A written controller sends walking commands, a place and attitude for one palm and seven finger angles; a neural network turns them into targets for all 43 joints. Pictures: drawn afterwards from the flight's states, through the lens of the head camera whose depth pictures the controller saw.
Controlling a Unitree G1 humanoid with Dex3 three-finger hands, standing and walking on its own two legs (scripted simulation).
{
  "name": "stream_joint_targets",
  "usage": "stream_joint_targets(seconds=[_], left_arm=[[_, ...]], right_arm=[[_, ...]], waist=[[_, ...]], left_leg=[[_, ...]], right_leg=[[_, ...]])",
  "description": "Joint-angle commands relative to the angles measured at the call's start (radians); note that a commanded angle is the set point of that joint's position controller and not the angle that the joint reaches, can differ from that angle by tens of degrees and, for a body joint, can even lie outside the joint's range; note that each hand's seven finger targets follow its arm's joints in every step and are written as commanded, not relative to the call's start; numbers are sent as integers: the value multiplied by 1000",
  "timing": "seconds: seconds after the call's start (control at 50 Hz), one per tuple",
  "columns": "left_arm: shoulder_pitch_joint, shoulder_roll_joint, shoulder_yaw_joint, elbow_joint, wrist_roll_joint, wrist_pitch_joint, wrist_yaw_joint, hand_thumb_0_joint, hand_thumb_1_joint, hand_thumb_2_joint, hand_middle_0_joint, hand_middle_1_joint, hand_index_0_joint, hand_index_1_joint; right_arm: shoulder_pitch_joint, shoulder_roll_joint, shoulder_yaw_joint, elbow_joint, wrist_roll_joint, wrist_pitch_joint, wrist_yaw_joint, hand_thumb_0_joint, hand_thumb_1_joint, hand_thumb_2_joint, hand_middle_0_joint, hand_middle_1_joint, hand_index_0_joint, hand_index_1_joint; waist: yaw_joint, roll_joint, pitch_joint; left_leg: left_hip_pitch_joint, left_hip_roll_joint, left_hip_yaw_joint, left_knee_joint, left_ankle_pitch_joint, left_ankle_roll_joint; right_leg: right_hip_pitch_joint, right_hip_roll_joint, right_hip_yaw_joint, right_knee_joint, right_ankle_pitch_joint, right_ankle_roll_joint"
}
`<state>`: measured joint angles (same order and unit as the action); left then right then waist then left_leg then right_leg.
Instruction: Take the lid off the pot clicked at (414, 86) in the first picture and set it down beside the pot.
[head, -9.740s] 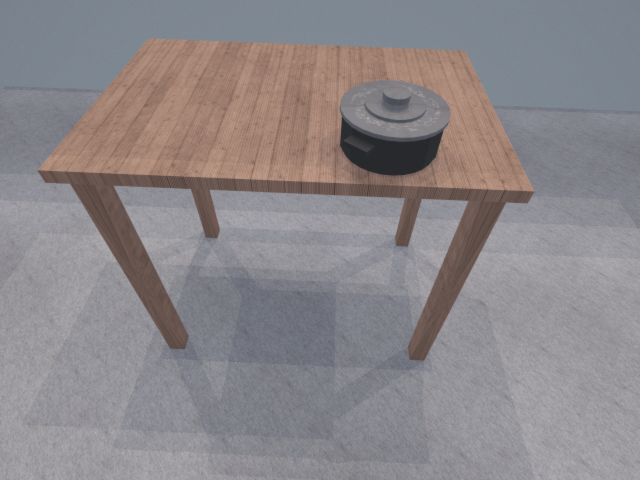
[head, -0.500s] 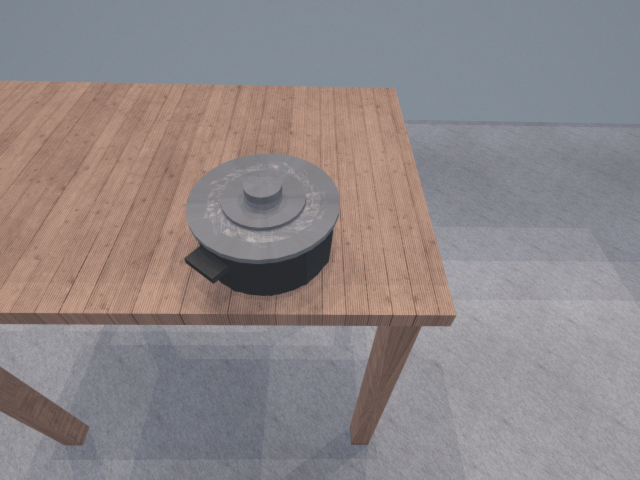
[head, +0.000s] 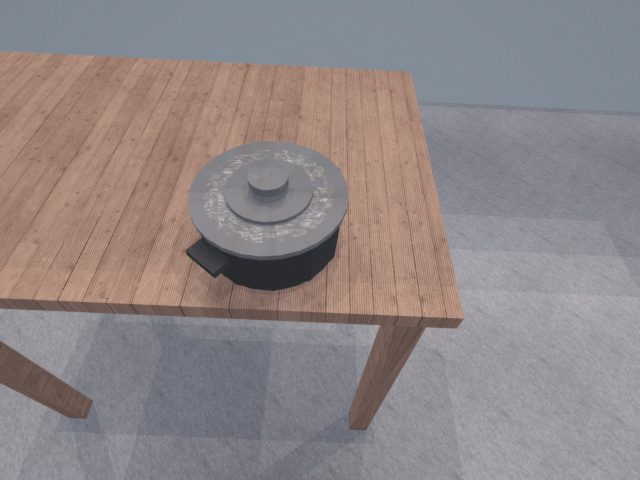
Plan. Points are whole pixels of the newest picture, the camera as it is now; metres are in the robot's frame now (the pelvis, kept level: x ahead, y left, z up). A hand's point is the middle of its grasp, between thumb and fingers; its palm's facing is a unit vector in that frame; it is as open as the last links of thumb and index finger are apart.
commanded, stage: lift the closed hand beside the body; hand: left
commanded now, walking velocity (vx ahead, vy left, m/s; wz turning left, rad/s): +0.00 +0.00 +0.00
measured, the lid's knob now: (268, 179) +0.44 +0.11 +0.13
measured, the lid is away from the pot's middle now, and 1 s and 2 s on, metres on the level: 0.00 0.00 0.00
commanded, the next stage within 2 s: raise the hand higher, near the body in 0.56 s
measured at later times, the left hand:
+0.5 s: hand out of the picture +0.09 +0.20 +0.02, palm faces +0.28 -0.91 -0.29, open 3.3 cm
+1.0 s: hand (89, 474) +0.11 +0.21 +0.09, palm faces +0.26 -0.88 -0.39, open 3.1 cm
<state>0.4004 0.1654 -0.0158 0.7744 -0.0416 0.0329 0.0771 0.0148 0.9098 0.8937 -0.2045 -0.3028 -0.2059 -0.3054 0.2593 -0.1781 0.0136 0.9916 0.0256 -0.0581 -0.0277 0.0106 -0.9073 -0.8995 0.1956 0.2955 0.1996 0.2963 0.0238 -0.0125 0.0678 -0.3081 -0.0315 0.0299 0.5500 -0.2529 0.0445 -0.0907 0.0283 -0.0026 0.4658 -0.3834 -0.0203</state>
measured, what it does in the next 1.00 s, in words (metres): stands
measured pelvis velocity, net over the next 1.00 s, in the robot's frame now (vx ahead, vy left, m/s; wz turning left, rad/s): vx -0.03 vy -0.02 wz -0.01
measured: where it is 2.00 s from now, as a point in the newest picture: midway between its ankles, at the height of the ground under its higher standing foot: outside the picture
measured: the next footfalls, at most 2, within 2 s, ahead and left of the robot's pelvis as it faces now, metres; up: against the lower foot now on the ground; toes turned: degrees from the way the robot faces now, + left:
none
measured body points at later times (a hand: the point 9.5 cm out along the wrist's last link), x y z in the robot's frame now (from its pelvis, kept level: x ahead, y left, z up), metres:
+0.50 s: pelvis -0.04 -0.03 +0.01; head -0.05 -0.03 +0.46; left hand +0.07 +0.25 +0.04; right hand +0.20 -0.24 -0.04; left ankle +0.02 +0.09 -0.73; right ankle -0.09 -0.10 -0.73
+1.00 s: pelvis -0.03 -0.02 +0.01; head -0.05 -0.03 +0.46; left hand +0.09 +0.25 +0.12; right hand +0.17 -0.24 -0.06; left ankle +0.02 +0.09 -0.73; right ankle -0.09 -0.10 -0.73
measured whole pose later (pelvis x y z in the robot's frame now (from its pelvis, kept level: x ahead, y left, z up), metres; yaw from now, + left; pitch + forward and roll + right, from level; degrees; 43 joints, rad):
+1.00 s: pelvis -0.03 -0.02 +0.01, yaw -1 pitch -4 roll +0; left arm 0.73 0.30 0.18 -0.42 -0.04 -0.09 0.07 0.02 0.90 0.89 -1.29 -1.49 -1.29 -1.50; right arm 0.17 -0.23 0.01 0.60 0.00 -0.09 -0.06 0.02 -0.90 -0.90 0.20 0.30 0.20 0.30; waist 0.06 0.04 0.02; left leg -0.19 0.00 0.03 0.43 -0.16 0.02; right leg 0.01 0.05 -0.02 0.36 -0.30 -0.04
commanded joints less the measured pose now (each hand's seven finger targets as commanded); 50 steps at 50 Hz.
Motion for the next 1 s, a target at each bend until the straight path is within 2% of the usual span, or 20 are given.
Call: stream_joint_targets(seconds=[0.0, 0.02, 0.04, 0.06, 0.08, 0.14, 0.16, 0.24, 0.32, 0.42, 0.54, 0.56, 0.64, 0.68, 0.74, 0.78, 0.84, 0.9, 0.96, 0.98], left_arm=[[131, 60, -6, -763, 4, -10, 115, 0, 900, 900, -376, -492, -376, -492], [178, 42, -4, -674, 39, 12, 107, 0, 900, 900, -420, -540, -420, -540], [339, -31, 3, -417, 65, 44, 91, 0, 900, 900, -464, -588, -464, -588], [318, -16, 3, -420, 76, 39, 58, 0, 900, 900, -508, -636, -508, -636], [328, 34, 42, -504, 77, 15, 31, 0, 900, 900, -552, -684, -552, -684], [467, 150, 159, -782, 39, -49, -8, 0, 900, 900, -684, -828, -684, -828], [371, 184, 161, -901, 34, -68, -12, 0, 900, 900, -728, -876, -728, -876], [165, 183, 158, -929, 16, -96, -16, 0, 900, 900, -904, -1068, -904, -1068], [156, 201, 159, -1098, -10, -119, -13, 0, 900, 900, -1080, -1260, -1080, -1260], [149, 219, 174, -1139, -16, -126, -7, 0, 900, 900, -1300, -1500, -1300, -1500], [271, 273, 262, -1199, -18, -140, -1, 0, 900, 900, -1300, -1500, -1300, -1500], [269, 248, 236, -1222, -20, -145, -6, 0, 900, 900, -1300, -1500, -1300, -1500], [314, 294, 297, -1268, -15, -156, -1, 0, 900, 900, -1300, -1500, -1300, -1500], [333, 255, 271, -1257, -16, -159, -7, 0, 900, 900, -1300, -1500, -1300, -1500], [336, 290, 301, -1300, -11, -166, -4, 0, 900, 900, -1300, -1500, -1300, -1500], [334, 268, 276, -1335, -10, -172, -3, 0, 900, 900, -1300, -1500, -1300, -1500], [337, 292, 315, -1337, -9, -173, 4, 0, 900, 900, -1300, -1500, -1300, -1500], [332, 272, 284, -1411, -10, -182, 3, 0, 900, 900, -1300, -1500, -1300, -1500], [341, 272, 295, -1413, -12, -178, 5, 0, 900, 900, -1300, -1500, -1300, -1500], [310, 273, 292, -1434, -11, -181, 5, 0, 900, 900, -1300, -1500, -1300, -1500]], right_arm=[[-91, -144, -27, -280, 23, -222, -28, 0, -900, -900, 200, 300, 200, 300], [-111, -149, -34, -303, 1, -217, -15, 0, -900, -900, 200, 300, 200, 300], [-133, -151, -62, -305, -9, -179, -7, 0, -900, -900, 200, 300, 200, 300], [-135, -173, -84, -346, -18, -139, 11, 0, -900, -900, 200, 300, 200, 300], [-169, -176, -95, -395, -23, -113, 16, 0, -900, -900, 200, 300, 200, 300], [-204, -167, -88, -506, -19, -70, 10, 0, -900, -900, 200, 300, 200, 300], [-217, -170, -78, -540, -22, -63, 4, 0, -900, -900, 200, 300, 200, 300], [-212, -161, -58, -570, -21, -23, -33, 0, -900, -900, 200, 300, 200, 300], [-215, -155, -38, -611, -31, -26, -55, 0, -900, -900, 200, 300, 200, 300], [-225, -162, -29, -606, -36, -32, -66, 0, -900, -900, 200, 300, 200, 300], [-252, -148, -28, -585, -36, -50, -63, 0, -900, -900, 200, 300, 200, 300], [-252, -148, -24, -590, -37, -54, -59, 0, -900, -900, 200, 300, 200, 300], [-263, -145, -33, -576, -34, -68, -58, 0, -900, -900, 200, 300, 200, 300], [-261, -143, -37, -573, -33, -72, -55, 0, -900, -900, 200, 300, 200, 300], [-261, -149, -42, -568, -30, -78, -52, 0, -900, -900, 200, 300, 200, 300], [-259, -145, -40, -573, -31, -89, -51, 0, -900, -900, 200, 300, 200, 300], [-254, -147, -45, -562, -28, -92, -50, 0, -900, -900, 200, 300, 200, 300], [-249, -151, -42, -579, -28, -98, -47, 0, -900, -900, 200, 300, 200, 300], [-246, -149, -44, -579, -26, -95, -41, 0, -900, -900, 200, 300, 200, 300], [-249, -150, -41, -581, -27, -94, -41, 0, -900, -900, 200, 300, 200, 300]], waist=[[23, 227, -343], [19, 123, -238], [27, -54, -109], [9, -164, -44], [12, -217, -13], [49, -90, -164], [37, -27, -171], [-12, 0, -56], [7, 77, -144], [8, 45, -74], [38, 59, -54], [32, 48, -56], [45, 15, -66], [40, 0, -46], [46, 14, -76], [43, 24, -73], [47, 1, -62], [44, 62, -89], [44, 14, -86], [43, 44, -74]], left_leg=[[464, 54, -113, -117, 704, -63], [393, 58, -119, -125, 694, -60], [266, 72, -115, -118, 620, -50], [179, 69, -101, -104, 491, -38], [121, 61, -83, -97, 390, -29], [170, 54, -43, -91, 368, -23], [175, 47, -32, -92, 343, -24], [171, 41, -18, -93, 181, -17], [272, 37, -20, -102, 169, -9], [280, 35, -29, -123, 122, -3], [283, 41, -32, -137, 142, -5], [280, 40, -36, -140, 145, -4], [295, 48, -32, -133, 172, -3], [285, 51, -34, -138, 180, -1], [304, 50, -28, -130, 201, 0], [310, 52, -28, -134, 201, 0], [307, 52, -30, -135, 210, -2], [327, 55, -28, -136, 238, -4], [321, 59, -34, -137, 253, -7], [321, 57, -31, -138, 246, -7]], right_leg=[[-83, -35, -52, 10, 374, -25], [-143, -30, -73, -16, 327, -16], [-190, -23, -92, -55, 317, -11], [-215, -29, -86, -77, 379, -5], [-224, -37, -79, -84, 388, 1], [-118, -57, -51, -82, 420, -3], [-140, -55, -39, -89, 404, 1], [-249, -47, -28, -143, 290, 11], [-201, -49, -7, -168, 257, 9], [-208, -52, -4, -222, 185, 8], [-165, -53, 3, -246, 177, 2], [-157, -56, 0, -243, 180, 3], [-147, -50, 4, -244, 203, 5], [-148, -53, -2, -232, 224, 6], [-139, -48, 4, -230, 249, 8], [-142, -52, -1, -225, 250, 8], [-144, -44, -5, -226, 261, 5], [-128, -49, -6, -208, 295, 3], [-121, -43, -15, -195, 319, 2], [-129, -42, -13, -200, 309, 2]])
